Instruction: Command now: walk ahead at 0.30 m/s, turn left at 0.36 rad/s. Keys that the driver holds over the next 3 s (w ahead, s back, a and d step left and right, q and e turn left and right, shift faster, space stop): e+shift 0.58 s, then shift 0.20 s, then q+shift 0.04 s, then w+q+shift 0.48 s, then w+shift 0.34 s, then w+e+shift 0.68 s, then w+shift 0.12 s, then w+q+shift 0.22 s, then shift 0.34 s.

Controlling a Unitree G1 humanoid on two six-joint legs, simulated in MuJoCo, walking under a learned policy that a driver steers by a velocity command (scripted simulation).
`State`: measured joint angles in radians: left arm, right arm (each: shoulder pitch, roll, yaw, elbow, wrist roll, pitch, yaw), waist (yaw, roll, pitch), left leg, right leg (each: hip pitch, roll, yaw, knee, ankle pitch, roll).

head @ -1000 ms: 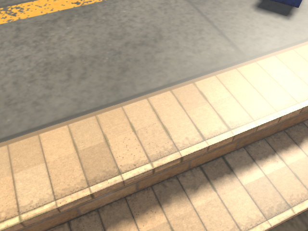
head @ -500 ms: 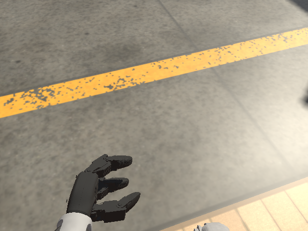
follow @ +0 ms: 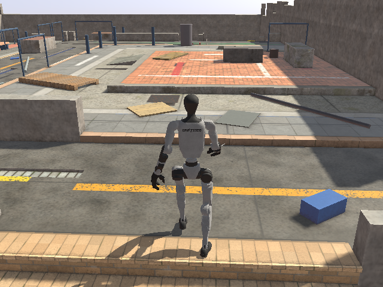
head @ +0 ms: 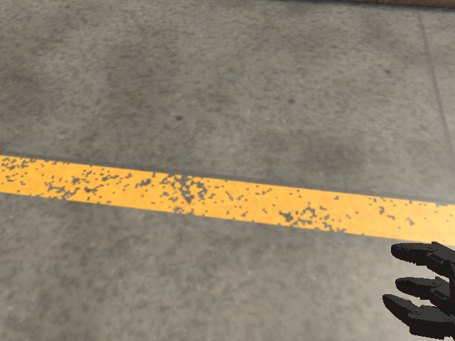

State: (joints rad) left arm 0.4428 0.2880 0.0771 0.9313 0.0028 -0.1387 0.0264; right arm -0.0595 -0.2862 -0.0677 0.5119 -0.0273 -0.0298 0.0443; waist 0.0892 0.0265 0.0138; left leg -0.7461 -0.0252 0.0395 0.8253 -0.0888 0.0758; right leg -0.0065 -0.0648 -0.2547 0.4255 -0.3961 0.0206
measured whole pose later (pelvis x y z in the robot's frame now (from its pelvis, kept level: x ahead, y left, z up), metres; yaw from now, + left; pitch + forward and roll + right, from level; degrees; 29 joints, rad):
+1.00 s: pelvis +0.20 -0.06 +0.00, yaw -22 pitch +2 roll -1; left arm 0.19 0.23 0.05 0.65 0.03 0.04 0.00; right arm 0.44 -0.25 -0.04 0.78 -0.02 0.03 0.01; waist -0.08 -0.01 -0.08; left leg -0.19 -0.03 0.04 0.52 -0.42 0.12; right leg -0.44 0.06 -0.03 0.66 -0.32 -0.03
